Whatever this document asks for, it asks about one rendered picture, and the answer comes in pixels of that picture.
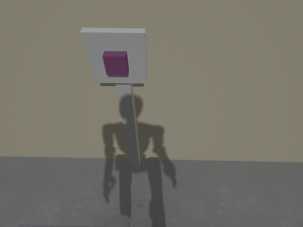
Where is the panel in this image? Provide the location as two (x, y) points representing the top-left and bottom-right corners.
(80, 27), (147, 167)

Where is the button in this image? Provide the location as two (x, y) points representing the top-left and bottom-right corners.
(102, 51), (129, 76)

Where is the robot left thigh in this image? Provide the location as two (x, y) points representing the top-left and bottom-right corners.
(105, 216), (134, 227)

